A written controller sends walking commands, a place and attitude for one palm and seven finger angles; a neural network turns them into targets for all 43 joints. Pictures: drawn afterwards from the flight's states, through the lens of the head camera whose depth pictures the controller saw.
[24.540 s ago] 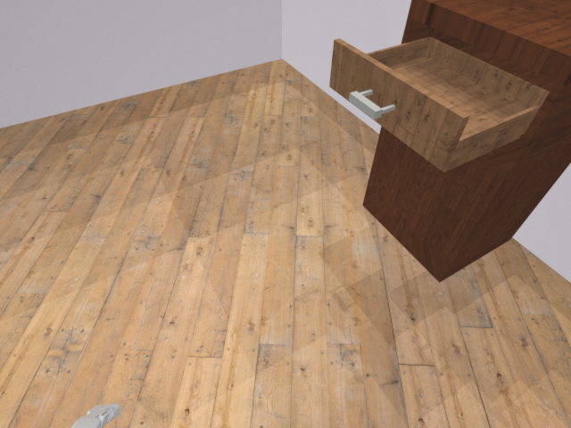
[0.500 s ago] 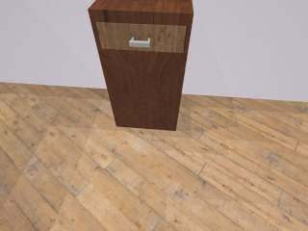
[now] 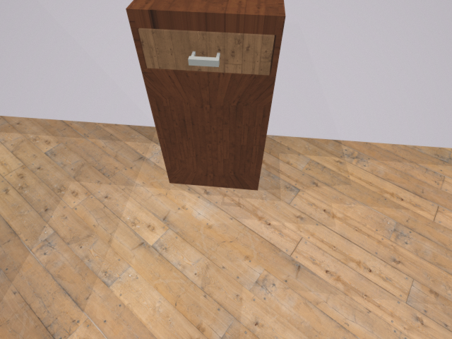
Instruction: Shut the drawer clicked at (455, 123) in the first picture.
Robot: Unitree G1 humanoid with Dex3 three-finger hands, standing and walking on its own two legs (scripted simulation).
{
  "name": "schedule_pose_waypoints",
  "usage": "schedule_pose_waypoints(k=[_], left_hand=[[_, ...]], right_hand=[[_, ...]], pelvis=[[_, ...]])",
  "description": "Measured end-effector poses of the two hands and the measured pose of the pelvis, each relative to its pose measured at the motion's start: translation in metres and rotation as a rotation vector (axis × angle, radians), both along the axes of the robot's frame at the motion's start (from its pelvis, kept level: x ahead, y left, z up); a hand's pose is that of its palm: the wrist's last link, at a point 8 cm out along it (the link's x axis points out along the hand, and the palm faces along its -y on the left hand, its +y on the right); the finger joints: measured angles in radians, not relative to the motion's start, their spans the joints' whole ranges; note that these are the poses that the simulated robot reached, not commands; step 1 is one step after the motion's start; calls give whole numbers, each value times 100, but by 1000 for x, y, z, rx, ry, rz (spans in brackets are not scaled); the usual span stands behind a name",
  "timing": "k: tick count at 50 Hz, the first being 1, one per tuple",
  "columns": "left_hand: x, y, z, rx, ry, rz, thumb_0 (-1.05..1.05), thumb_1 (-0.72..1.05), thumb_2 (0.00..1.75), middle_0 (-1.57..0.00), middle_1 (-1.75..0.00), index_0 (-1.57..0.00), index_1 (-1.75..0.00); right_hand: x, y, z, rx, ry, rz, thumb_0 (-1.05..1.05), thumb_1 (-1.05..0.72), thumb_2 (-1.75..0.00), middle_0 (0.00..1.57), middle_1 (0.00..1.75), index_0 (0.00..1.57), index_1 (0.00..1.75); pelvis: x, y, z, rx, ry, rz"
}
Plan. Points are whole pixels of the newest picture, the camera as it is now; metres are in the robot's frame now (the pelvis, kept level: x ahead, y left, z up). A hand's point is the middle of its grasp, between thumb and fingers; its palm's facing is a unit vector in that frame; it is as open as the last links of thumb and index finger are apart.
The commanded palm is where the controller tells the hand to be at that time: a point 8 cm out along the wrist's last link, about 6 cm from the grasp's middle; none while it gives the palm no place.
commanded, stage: look to check the result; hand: left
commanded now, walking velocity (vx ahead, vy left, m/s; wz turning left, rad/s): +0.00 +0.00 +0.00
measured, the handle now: (204, 58) +0.96 +0.12 +0.01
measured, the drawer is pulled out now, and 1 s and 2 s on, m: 0.00 0.00 0.00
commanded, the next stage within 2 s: stand and wait in 0.18 s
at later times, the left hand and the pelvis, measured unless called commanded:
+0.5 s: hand out of the picture +0.02 +0.18 -0.17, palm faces +0.02 -0.98 -0.20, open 7.4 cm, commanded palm none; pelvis +0.01 +0.00 +0.00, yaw +0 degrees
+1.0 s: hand out of the picture +0.03 +0.19 -0.17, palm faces +0.01 -0.97 -0.22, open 7.4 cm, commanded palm none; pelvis +0.01 +0.00 +0.00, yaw +0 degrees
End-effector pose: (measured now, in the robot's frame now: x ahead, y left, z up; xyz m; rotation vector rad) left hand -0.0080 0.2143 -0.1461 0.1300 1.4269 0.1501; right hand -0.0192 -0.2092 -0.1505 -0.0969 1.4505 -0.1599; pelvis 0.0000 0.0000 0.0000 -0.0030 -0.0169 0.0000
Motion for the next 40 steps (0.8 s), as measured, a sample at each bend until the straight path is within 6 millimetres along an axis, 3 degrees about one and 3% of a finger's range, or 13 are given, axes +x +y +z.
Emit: schedule_pose_waypoints(k=[12,40], left_hand=[[13,5,2,14,-25,-4,0,90,90,-20,-30,-20,-30],[31,16,6,40,-53,-21,0,90,90,-20,-30,-20,-30]], right_hand=[[14,-6,1,-11,-24,9,1,-91,-90,20,30,19,30],[24,-23,4,-42,-29,25,1,-91,-90,20,30,20,30]], pelvis=[[5,-1,1,0,-3,-1],[9,-3,2,1,-2,3]])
